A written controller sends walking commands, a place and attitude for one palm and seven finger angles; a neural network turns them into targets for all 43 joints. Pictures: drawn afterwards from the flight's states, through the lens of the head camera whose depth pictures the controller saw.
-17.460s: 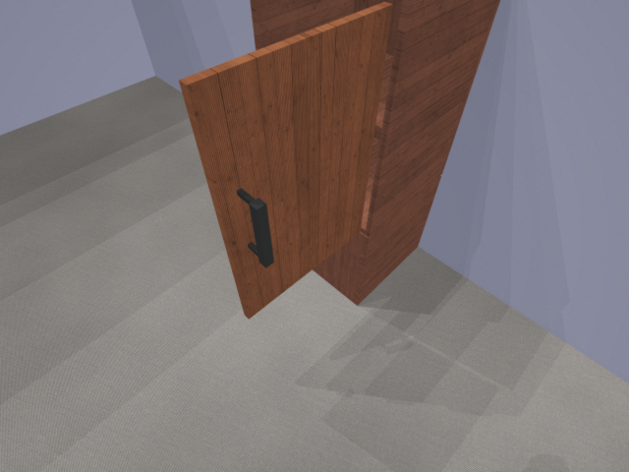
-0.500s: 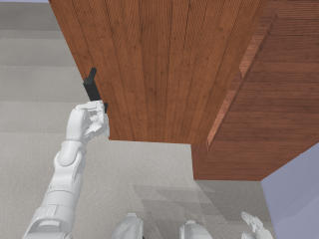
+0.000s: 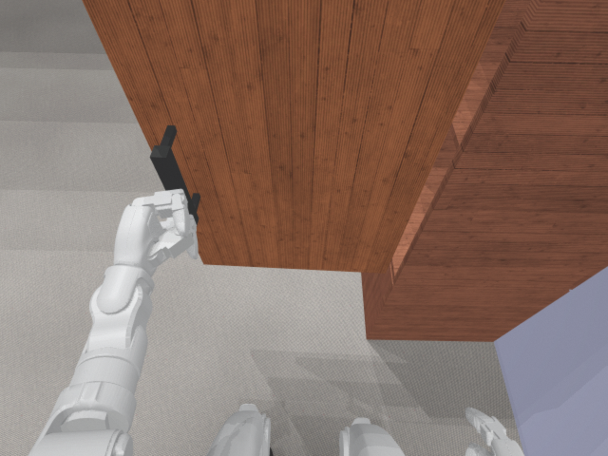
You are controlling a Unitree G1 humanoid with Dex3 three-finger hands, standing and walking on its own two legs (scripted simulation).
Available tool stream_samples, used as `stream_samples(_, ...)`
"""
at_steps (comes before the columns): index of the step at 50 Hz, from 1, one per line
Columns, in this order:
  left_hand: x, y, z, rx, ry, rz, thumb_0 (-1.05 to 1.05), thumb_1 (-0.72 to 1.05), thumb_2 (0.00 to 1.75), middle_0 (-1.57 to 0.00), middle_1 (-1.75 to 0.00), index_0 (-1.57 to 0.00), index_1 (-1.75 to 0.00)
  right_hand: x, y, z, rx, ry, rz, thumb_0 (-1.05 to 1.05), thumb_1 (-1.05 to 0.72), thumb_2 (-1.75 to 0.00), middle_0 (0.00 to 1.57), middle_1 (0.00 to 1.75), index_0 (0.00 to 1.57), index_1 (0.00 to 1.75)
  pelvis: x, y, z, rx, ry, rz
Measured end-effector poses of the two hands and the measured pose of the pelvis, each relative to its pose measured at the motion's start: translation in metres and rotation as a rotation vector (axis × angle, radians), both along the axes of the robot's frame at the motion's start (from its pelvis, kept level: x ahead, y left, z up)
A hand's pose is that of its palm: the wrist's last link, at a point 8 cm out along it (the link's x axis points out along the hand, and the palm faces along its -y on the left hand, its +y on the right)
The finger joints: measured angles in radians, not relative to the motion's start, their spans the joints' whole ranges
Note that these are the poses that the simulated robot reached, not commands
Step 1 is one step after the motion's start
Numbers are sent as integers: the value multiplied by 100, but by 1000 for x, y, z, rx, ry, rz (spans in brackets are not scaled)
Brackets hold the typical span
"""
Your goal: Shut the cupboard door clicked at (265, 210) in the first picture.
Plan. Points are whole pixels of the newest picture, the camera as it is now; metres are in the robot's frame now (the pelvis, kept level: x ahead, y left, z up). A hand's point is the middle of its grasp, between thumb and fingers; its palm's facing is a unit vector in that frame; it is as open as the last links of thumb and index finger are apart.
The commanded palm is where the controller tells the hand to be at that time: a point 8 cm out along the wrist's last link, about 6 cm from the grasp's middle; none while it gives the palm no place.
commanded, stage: push the door shut along its arc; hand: left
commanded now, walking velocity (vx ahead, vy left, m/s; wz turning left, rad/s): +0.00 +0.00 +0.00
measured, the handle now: (181, 180) +0.48 +0.19 +0.06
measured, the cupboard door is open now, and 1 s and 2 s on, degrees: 88 71 60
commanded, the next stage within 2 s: pull the fist back off the door in 1.78 s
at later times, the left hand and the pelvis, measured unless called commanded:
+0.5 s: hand (196, 200) +0.44 +0.17 +0.05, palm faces -0.16 -0.99 -0.03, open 3.1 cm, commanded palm +0.44 +0.20 +0.06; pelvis -0.01 +0.01 -0.01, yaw +0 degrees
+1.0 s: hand (218, 168) +0.50 +0.14 +0.05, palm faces -0.28 -0.96 -0.02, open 3.1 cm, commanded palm +0.51 +0.16 +0.06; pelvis -0.02 +0.02 -0.03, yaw -1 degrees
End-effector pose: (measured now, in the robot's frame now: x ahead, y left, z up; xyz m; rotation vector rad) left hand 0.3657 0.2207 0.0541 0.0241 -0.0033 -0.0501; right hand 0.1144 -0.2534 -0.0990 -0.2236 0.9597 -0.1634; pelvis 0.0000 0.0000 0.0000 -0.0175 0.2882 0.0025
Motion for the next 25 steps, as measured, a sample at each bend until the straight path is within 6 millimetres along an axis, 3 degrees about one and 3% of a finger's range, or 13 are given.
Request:
stream_samples(10,26,1,1,3,11,-61,2,89,91,-131,-150,-131,-150,-6,3,-6,-6,22,-3,0,-90,-90,20,30,20,30,-2,3,-5,-9,15,5)
stream_samples(25,63,2,3,13,31,-113,1,89,90,-131,-150,-134,-150,-57,1,-19,-27,157,-44,0,-90,-90,20,30,20,30,-11,10,-14,-27,55,14)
